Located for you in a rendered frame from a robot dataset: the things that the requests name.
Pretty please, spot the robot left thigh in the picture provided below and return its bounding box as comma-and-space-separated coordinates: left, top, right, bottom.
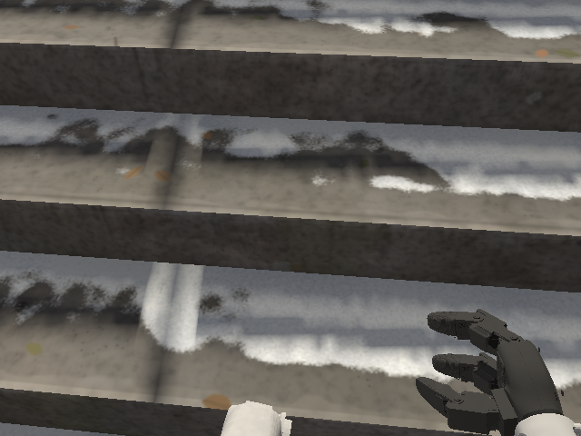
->
221, 401, 292, 436

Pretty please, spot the right robot forearm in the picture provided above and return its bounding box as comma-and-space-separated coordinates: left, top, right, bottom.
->
514, 413, 581, 436

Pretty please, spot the right robot hand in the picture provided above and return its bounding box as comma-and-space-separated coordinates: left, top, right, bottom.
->
416, 309, 564, 436

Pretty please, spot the left robot shin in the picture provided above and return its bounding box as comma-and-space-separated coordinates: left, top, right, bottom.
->
222, 405, 237, 428

